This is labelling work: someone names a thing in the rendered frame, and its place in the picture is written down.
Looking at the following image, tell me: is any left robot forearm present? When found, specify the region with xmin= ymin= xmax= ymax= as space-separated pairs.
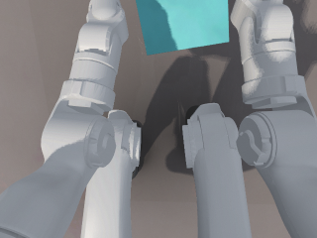
xmin=41 ymin=0 xmax=129 ymax=147

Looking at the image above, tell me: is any robot thigh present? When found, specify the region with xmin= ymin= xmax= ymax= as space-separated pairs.
xmin=182 ymin=112 xmax=253 ymax=238
xmin=80 ymin=118 xmax=142 ymax=238

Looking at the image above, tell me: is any robot left thigh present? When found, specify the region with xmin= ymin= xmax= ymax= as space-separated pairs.
xmin=80 ymin=118 xmax=142 ymax=238

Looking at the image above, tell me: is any robot right upper arm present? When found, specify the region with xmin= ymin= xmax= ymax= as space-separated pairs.
xmin=236 ymin=109 xmax=317 ymax=238

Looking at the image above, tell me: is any robot left upper arm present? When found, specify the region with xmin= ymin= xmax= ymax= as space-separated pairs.
xmin=0 ymin=111 xmax=117 ymax=238

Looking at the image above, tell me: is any right robot forearm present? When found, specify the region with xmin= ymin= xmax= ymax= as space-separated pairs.
xmin=230 ymin=0 xmax=317 ymax=121

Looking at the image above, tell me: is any robot right thigh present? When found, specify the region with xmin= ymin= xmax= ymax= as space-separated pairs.
xmin=182 ymin=112 xmax=253 ymax=238

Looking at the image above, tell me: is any carton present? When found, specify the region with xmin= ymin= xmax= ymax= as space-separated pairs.
xmin=136 ymin=0 xmax=230 ymax=56

